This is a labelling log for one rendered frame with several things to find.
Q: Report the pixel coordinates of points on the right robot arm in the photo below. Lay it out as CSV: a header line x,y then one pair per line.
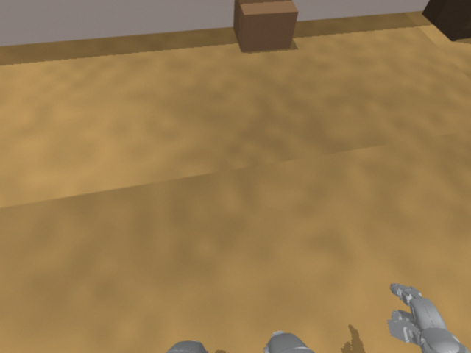
x,y
438,340

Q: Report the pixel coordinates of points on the right robot hand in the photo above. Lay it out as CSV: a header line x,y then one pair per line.
x,y
408,326

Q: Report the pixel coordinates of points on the bookshelf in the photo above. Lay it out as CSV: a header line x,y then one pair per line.
x,y
451,17

